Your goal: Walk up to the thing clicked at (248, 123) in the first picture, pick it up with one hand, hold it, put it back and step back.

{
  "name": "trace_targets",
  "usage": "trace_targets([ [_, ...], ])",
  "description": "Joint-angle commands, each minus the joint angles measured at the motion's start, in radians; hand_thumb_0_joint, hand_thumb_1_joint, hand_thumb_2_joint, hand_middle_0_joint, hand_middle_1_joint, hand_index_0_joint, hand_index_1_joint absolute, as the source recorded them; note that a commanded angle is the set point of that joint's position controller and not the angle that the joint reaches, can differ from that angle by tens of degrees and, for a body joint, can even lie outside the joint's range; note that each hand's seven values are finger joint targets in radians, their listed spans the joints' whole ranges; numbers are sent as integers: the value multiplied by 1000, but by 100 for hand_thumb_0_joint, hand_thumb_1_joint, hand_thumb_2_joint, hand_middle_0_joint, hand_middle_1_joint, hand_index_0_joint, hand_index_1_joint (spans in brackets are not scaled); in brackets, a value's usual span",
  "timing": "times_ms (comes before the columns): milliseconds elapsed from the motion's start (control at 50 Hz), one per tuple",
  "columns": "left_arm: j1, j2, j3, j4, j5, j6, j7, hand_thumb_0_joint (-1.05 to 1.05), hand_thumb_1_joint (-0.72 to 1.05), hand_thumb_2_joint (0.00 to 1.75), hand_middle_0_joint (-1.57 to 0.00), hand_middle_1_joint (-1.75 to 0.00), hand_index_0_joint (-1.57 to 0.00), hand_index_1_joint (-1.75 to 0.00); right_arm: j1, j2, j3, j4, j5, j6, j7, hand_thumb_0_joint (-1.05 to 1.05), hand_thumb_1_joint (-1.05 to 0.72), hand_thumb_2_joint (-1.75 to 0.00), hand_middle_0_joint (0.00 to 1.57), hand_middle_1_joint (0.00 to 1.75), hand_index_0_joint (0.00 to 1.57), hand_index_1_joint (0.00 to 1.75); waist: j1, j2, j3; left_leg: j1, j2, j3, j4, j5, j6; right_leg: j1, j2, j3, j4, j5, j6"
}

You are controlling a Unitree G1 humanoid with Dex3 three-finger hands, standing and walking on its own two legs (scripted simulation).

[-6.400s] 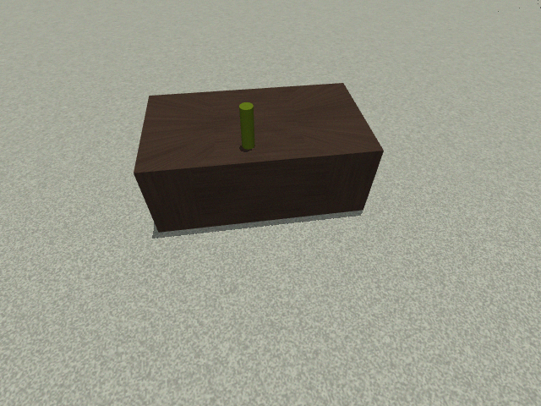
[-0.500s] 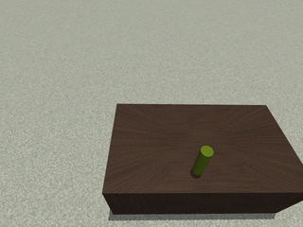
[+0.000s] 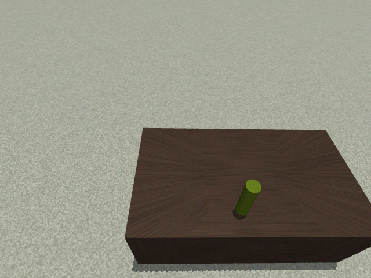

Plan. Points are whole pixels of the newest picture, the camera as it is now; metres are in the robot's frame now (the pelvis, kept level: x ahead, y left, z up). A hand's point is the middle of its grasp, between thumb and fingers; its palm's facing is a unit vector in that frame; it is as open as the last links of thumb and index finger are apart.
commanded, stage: stand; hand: right
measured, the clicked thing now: (247, 198) +0.46 -0.22 -0.30
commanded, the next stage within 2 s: go down in 0.20 s
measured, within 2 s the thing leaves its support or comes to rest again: neither
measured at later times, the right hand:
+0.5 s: hand out of the picture +0.14 -0.25 -0.15, palm faces +0.06 +0.94 -0.32, open 10.0 cm
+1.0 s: hand out of the picture +0.15 -0.27 -0.15, palm faces +0.06 +0.94 -0.33, open 17.2 cm
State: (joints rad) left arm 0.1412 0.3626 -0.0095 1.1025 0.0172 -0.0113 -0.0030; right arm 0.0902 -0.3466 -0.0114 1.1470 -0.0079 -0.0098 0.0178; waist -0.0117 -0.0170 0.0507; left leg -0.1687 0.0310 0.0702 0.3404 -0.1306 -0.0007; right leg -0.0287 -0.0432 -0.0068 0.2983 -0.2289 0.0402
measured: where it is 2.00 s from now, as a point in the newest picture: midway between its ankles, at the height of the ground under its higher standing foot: outside the picture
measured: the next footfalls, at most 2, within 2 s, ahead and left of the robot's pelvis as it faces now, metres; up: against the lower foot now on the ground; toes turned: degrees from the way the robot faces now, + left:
none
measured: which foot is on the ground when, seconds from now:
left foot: down 0.00-1.00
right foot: down 0.00-1.00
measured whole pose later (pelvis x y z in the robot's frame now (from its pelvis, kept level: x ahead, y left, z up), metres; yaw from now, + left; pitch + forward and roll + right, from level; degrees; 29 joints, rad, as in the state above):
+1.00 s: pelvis +0.01 -0.03 -0.03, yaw +0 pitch +7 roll +2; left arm 0.22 0.25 0.00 0.70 -0.01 -0.15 0.08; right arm 0.19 -0.30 -0.12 0.53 -0.03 0.31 0.01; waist 0.01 -0.02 -0.03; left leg -0.48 0.05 0.07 0.63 -0.26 -0.04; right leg -0.40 -0.03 0.01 0.71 -0.43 0.00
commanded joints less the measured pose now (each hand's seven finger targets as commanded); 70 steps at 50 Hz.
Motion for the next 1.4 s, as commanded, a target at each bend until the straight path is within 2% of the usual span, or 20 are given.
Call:
trace_targets([
  [0,-28,205,46,-64,-2,-16,13,0,90,90,-20,-30,-20,-30,-44,-218,-41,-62,-2,-18,-19,0,-90,-90,20,30,20,30,4,24,-68,98,116,-110,-42,122,15,-95,-104,60,-63,113,-50],
  [280,-26,205,47,-57,-3,-12,10,0,90,94,-20,-29,-19,-30,-34,-211,-39,-62,0,-18,-18,0,-82,-82,12,22,12,22,-1,22,-53,73,111,-119,-58,76,15,-90,-101,55,-58,74,-53],
  [300,-42,53,36,-330,-53,-69,29,0,98,95,-22,-32,-22,-32,-385,-49,-62,-413,55,-111,-25,0,-74,-74,6,14,5,14,119,10,4,-81,-15,-37,-4,29,-11,-220,45,-48,39,22,-64],
  [320,-2,74,40,-280,-61,-71,40,0,93,94,-22,-31,-21,-32,-436,-125,-85,-356,29,-106,-30,0,-66,-66,4,6,4,6,67,52,-32,-22,-14,-29,0,10,-19,-224,48,-42,46,19,-65],
  [360,65,100,75,-269,-59,-59,48,0,95,93,-21,-31,-21,-31,-206,-219,-158,-138,-3,-43,-27,0,-50,-50,6,4,5,4,45,70,-63,-41,-6,-27,28,-18,-13,-260,53,-42,91,6,-67],
  [400,98,86,87,-328,-46,-55,53,0,93,91,-22,-31,-22,-31,-248,-276,-212,-148,-32,-24,-19,0,-34,-34,7,4,6,4,33,62,-221,32,1,-32,72,40,-12,-282,57,-45,138,67,-61],
  [460,122,80,105,-370,-33,-65,53,0,92,89,-21,-31,-22,-30,-89,-243,-235,-178,-64,22,-3,0,-14,-13,9,3,7,2,-11,-2,-246,52,-1,-26,86,54,3,-304,66,-50,140,100,-47],
  [640,49,50,73,-511,-46,-106,62,0,90,89,-21,-31,-21,-30,-85,-164,-193,-435,-40,203,3,0,38,-7,5,5,5,5,7,-22,-176,-46,-26,1,104,-44,15,-349,41,-22,147,20,-44],
  [700,60,46,74,-518,-42,-123,68,0,92,89,-21,-31,-21,-30,-77,-138,-173,-514,-36,233,2,0,45,-5,5,5,5,5,35,30,-192,-73,-29,1,124,-37,8,-355,39,-16,177,20,-53],
  [740,65,37,67,-518,-40,-136,73,0,91,89,-21,-31,-21,-30,-68,-180,-204,-581,-42,239,-7,0,47,-5,4,5,4,5,28,-18,-213,-83,-23,-2,152,-13,6,-343,42,-17,205,43,-48],
  [940,90,37,72,-517,-30,-184,95,0,91,90,-20,-30,-20,-30,37,-152,-181,-814,-30,303,-31,0,56,-3,5,5,5,5,35,-75,-296,-138,-28,17,278,87,12,-357,23,21,325,264,-16],
  [980,81,30,66,-525,-32,-188,98,0,91,90,-20,-30,-20,-30,74,-113,-149,-822,-24,331,-28,0,56,-3,5,5,5,5,43,-60,-268,-162,-31,23,289,70,11,-378,19,30,335,258,-15],
  [1000,85,31,66,-528,-32,-190,98,0,91,89,-20,-30,-20,-30,99,-139,-173,-845,-24,341,-30,0,57,-2,5,5,5,5,34,-72,-288,-157,-31,23,298,85,12,-381,21,31,349,289,-12],
  [1040,80,28,63,-538,-34,-193,97,0,91,89,-20,-30,-20,-30,118,-110,-146,-872,-19,368,-25,0,57,-2,5,5,5,5,40,-72,-281,-175,-33,28,314,83,12,-392,17,39,362,301,-9],
  [1140,84,30,63,-569,-34,-200,92,0,91,89,-20,-30,-20,-29,157,-132,-165,-960,-16,408,-24,0,58,-3,4,5,5,5,25,-87,-298,-200,-31,27,361,88,15,-417,5,65,400,359,5],
  [1220,76,22,55,-599,-36,-205,98,0,91,89,-19,-30,-19,-30,194,-138,-169,-1002,-15,435,-20,0,57,-3,4,5,5,5,35,-54,-299,-219,-28,27,375,68,12,-463,22,49,429,257,-13],
  [1280,78,21,53,-618,-38,-210,107,0,91,89,-19,-30,-20,-30,192,-175,-207,-1074,-7,444,-17,0,56,-4,4,5,5,5,29,-55,-323,-221,-25,25,387,70,11,-480,31,44,453,218,-21],
  [1320,73,25,56,-620,-39,-219,115,0,92,89,-19,-30,-19,-30,214,-135,-185,-1046,-1,457,-6,0,55,-3,5,5,5,5,44,-23,-295,-254,-24,26,386,31,6,-513,32,47,461,152,-27],
  [1340,75,19,49,-632,-38,-222,118,0,91,89,-19,-30,-19,-30,202,-187,-230,-1114,2,450,-8,0,56,-4,4,5,5,5,23,-68,-315,-249,-21,24,394,27,10,-508,35,45,462,148,-25],
  [1380,78,24,54,-629,-37,-227,128,0,92,89,-19,-30,-19,-30,226,-188,-233,-1109,2,453,0,0,56,-4,4,5,5,5,29,-59,-302,-272,-23,29,398,5,6,-516,32,52,468,139,-26],
])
